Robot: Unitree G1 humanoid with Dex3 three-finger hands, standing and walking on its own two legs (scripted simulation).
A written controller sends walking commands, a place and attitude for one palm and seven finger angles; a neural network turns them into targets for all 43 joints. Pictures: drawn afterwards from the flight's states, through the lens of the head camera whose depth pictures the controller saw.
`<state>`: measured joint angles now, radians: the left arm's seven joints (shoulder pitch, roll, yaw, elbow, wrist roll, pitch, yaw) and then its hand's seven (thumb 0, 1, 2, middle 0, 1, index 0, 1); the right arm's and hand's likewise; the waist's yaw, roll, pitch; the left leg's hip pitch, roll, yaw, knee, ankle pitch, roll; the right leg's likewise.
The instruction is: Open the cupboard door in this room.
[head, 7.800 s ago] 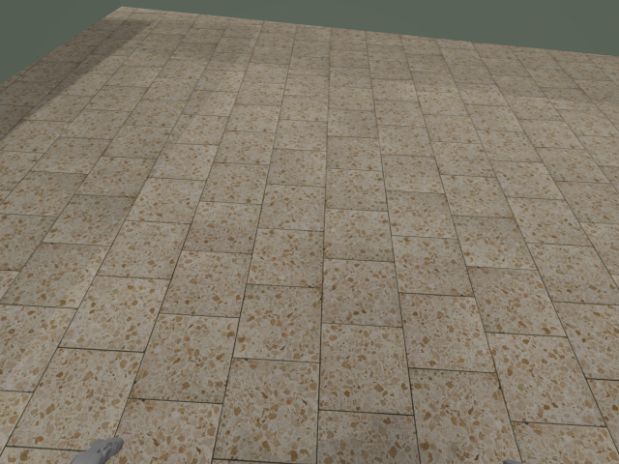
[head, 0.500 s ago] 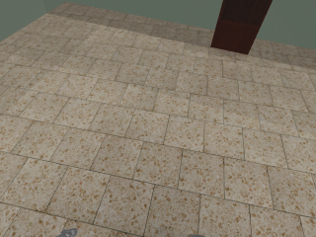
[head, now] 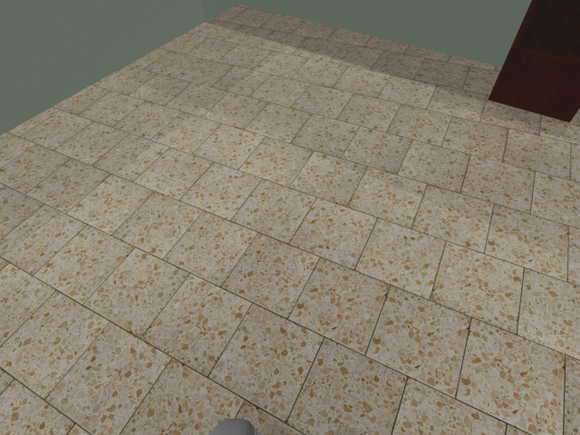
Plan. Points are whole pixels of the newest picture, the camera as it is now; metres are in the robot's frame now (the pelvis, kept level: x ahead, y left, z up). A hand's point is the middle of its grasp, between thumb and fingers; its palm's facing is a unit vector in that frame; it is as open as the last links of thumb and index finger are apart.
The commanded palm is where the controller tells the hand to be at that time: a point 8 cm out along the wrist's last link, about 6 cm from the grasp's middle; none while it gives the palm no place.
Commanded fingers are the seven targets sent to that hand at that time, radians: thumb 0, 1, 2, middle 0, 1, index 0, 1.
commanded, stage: turn or walk to find it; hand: left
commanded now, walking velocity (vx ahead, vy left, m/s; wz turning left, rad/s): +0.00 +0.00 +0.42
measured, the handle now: out of the picture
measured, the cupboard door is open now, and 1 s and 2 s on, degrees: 0 0 0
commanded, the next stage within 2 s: none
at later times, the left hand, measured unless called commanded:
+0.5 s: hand out of the picture +0.01 +0.27 -0.17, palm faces +0.23 -0.94 -0.25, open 7.4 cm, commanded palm none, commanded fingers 0.00 0.90 0.90 -0.20 -0.30 -0.20 -0.30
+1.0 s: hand out of the picture -0.04 +0.17 -0.15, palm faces +0.41 -0.87 -0.27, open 7.3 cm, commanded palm none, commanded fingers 0.00 0.90 0.90 -0.20 -0.30 -0.20 -0.30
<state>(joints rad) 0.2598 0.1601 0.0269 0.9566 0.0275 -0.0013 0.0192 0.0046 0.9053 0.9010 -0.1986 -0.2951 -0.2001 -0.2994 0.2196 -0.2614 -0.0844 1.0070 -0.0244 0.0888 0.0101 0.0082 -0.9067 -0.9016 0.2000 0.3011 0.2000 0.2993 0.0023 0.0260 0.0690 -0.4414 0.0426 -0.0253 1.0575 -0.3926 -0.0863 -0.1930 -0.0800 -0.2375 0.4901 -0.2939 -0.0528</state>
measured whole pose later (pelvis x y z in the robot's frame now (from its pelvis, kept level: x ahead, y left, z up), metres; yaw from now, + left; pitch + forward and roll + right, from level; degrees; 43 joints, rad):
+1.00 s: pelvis -0.03 -0.03 +0.00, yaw +25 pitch -1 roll +2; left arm 0.21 0.15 0.03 0.94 0.02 0.00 0.02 0.00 0.91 0.90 -0.20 -0.30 -0.20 -0.30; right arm 0.26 -0.25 -0.09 1.01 -0.03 0.09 0.01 0.01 -0.91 -0.90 0.20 0.30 0.20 0.30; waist -0.02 0.04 0.06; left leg -0.47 0.04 -0.05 1.15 -0.35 -0.08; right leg -0.19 -0.07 -0.21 0.48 -0.28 -0.05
